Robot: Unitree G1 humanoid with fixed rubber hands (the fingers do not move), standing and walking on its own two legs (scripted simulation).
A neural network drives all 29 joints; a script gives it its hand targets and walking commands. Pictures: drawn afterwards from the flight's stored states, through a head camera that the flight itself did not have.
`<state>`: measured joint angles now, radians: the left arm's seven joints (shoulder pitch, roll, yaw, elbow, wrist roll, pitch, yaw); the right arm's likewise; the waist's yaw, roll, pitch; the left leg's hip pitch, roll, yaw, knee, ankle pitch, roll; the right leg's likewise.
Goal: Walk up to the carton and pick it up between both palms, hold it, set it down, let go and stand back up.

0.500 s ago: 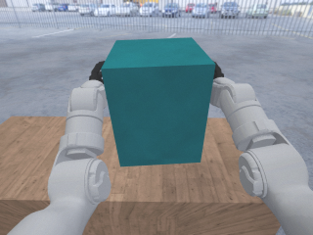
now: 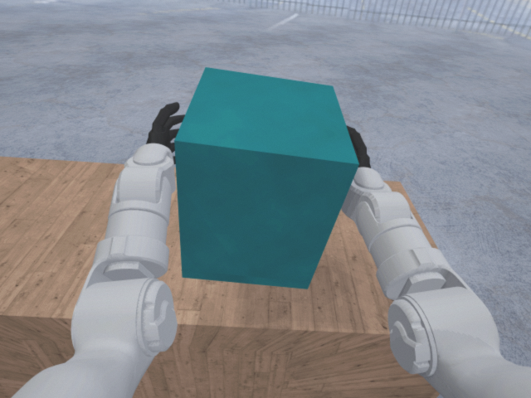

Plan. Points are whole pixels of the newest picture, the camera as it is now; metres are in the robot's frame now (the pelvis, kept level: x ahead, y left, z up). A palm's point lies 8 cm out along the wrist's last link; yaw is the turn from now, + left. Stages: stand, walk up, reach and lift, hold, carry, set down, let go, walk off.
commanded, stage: set down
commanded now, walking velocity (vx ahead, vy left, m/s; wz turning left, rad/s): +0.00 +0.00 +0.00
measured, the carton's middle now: (257, 181) +0.40 +0.03 +0.19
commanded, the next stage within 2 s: none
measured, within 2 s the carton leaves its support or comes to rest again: neither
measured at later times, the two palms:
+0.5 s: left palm (169, 162) +0.43 +0.16 +0.20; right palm (352, 197) +0.38 -0.12 +0.18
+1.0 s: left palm (177, 171) +0.43 +0.15 +0.19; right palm (356, 206) +0.37 -0.13 +0.16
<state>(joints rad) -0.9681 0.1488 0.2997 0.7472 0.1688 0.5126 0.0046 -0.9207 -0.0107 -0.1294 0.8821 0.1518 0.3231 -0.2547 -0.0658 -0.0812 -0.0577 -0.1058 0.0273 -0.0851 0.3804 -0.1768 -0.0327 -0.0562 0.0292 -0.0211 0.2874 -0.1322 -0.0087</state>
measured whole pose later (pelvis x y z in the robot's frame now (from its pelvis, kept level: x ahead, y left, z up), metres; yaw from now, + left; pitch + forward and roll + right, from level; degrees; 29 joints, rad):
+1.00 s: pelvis +0.01 +0.04 +0.00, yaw -2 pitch -5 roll -2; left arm -0.93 0.12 0.21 0.91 0.16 0.37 0.05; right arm -0.78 0.03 -0.24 0.85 0.05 0.27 -0.22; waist -0.11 -0.06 -0.05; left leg -0.11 -0.01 -0.04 0.42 -0.22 0.02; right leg -0.05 -0.01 0.02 0.27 -0.13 0.05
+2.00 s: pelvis +0.03 +0.04 +0.00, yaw -2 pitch +0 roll -2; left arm -0.85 0.11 0.17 0.99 0.17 0.18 0.00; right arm -0.58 0.12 -0.30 0.75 -0.09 0.12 -0.22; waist -0.12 -0.03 -0.06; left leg -0.19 -0.01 -0.03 0.44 -0.24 0.03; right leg -0.11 -0.01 0.01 0.26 -0.14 0.05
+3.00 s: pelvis +0.03 +0.05 +0.00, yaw -2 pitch +0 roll -2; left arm -0.83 0.09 0.33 1.08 0.26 0.00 -0.07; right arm -0.60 0.23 -0.54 0.79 -0.32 -0.09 -0.15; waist -0.10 -0.03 -0.01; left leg -0.20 -0.01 -0.01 0.45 -0.24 0.04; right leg -0.13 -0.03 -0.01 0.30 -0.16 0.06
